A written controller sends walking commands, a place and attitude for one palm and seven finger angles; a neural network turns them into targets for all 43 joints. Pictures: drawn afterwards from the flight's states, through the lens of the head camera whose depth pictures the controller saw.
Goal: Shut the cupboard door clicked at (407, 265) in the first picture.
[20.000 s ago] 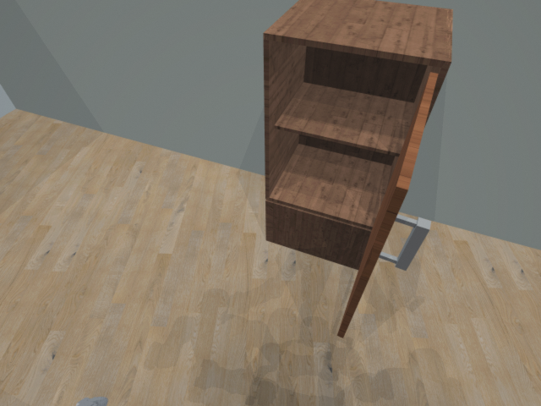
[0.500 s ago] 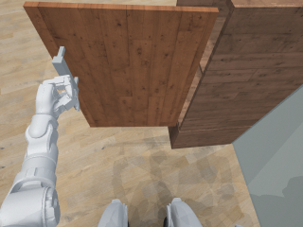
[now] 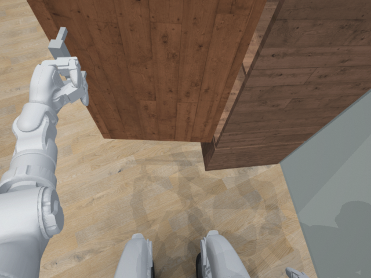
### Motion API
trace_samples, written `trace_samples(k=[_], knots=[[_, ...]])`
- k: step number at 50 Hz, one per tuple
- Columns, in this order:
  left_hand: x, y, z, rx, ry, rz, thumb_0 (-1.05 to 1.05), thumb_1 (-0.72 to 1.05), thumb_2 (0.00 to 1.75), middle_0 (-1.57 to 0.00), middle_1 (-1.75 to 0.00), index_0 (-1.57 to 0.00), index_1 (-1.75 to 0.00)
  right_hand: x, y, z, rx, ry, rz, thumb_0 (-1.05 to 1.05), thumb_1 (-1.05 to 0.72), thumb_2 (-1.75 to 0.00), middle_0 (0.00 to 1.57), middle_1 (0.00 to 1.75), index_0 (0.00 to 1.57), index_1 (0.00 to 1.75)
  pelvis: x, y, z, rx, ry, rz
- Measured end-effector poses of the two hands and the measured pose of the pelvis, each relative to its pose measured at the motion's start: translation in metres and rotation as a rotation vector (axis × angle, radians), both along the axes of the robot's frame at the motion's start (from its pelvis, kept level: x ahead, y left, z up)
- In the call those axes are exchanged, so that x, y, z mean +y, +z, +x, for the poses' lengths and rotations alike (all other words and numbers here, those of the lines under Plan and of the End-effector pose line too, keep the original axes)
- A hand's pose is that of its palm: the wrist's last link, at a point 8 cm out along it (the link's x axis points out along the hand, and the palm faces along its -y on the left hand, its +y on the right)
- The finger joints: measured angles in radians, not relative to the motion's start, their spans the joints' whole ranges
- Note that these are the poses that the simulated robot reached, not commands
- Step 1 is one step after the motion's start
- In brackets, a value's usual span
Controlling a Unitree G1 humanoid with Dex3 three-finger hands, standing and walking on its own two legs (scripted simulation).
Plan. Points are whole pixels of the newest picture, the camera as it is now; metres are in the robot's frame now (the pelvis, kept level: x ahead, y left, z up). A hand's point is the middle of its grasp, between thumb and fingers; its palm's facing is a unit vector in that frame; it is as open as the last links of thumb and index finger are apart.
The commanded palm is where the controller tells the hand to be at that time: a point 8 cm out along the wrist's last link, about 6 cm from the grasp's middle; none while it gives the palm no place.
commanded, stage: push the door shut along its arc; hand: left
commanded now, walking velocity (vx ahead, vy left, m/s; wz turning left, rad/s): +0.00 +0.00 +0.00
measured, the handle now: (72, 63) +0.56 +0.22 +0.07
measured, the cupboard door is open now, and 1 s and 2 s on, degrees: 83 67 67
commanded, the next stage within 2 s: pull the fist back off the door in 0.92 s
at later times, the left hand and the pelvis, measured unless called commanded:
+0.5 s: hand (95, 65) +0.55 +0.17 +0.07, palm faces -0.24 -0.97 -0.05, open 3.1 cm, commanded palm +0.56 +0.19 +0.07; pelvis -0.01 +0.01 -0.02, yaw -2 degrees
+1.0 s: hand (114, 48) +0.60 +0.14 +0.08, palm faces -0.35 -0.94 -0.03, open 3.1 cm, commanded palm +0.62 +0.15 +0.07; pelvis +0.00 +0.01 -0.03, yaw -3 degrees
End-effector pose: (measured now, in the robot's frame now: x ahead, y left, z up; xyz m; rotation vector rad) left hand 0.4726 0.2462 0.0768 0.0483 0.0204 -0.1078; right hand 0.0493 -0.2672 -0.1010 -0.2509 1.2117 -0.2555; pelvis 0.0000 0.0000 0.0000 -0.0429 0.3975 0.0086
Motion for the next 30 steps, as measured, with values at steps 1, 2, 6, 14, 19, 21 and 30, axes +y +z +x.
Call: trace_samples(k=[1,2,6,14,19,21,30], knots=[[0.0,0.0,0.003,0.003,-0.006,0.0,0.01,0.9,0.9,-1.3,-1.5,-1.32,-1.5,0.0,-0.001,-0.005,0.014,-0.004,-0.001,0.0,-0.9,-0.9,0.2,0.3,0.21,0.3,0.0,-0.001,-0.001,0.004,0.0,-0.001],[-0.001,-0.001,0.006,0.006,-0.012,-0.001,0.01,0.9,0.9,-1.3,-1.5,-1.32,-1.5,0.0,-0.002,-0.01,0.029,-0.008,-0.003,0.0,-0.9,-0.9,0.2,0.3,0.21,0.3,0.0,-0.002,-0.001,0.008,0.0,-0.003],[-0.002,-0.002,0.019,0.013,-0.031,-0.004,0.01,0.9,0.9,-1.3,-1.5,-1.32,-1.5,0.0,-0.003,-0.031,0.078,-0.032,-0.013,0.0,-0.9,-0.9,0.2,0.3,0.21,0.3,0.001,-0.006,-0.004,0.025,-0.002,-0.009],[-0.008,-0.003,0.043,0.028,-0.077,-0.01,0.01,0.9,0.9,-1.3,-1.5,-1.31,-1.5,0.004,-0.001,-0.063,0.142,-0.076,-0.029,0.0,-0.9,-0.9,0.2,0.3,0.21,0.3,0.005,-0.011,-0.006,0.054,-0.011,-0.021],[-0.01,-0.003,0.058,0.034,-0.098,-0.006,0.01,0.9,0.9,-1.3,-1.5,-1.3,-1.5,0.009,0.0,-0.075,0.166,-0.093,-0.035,0.0,-0.9,-0.9,0.2,0.3,0.21,0.3,0.008,-0.015,-0.007,0.071,-0.014,-0.029],[-0.012,-0.003,0.063,0.036,-0.108,-0.005,0.01,0.9,0.9,-1.3,-1.5,-1.3,-1.5,0.012,0.0,-0.078,0.175,-0.096,-0.036,0.0,-0.9,-0.9,0.2,0.3,0.21,0.3,0.009,-0.016,-0.007,0.078,-0.014,-0.032],[-0.027,-0.002,0.086,0.053,-0.165,-0.013,0.01,0.9,0.9,-1.3,-1.5,-1.29,-1.5,0.022,-0.002,-0.085,0.199,-0.107,-0.037,0.0,-0.9,-0.9,0.2,0.3,0.21,0.3,0.014,-0.02,-0.005,0.104,-0.018,-0.04]])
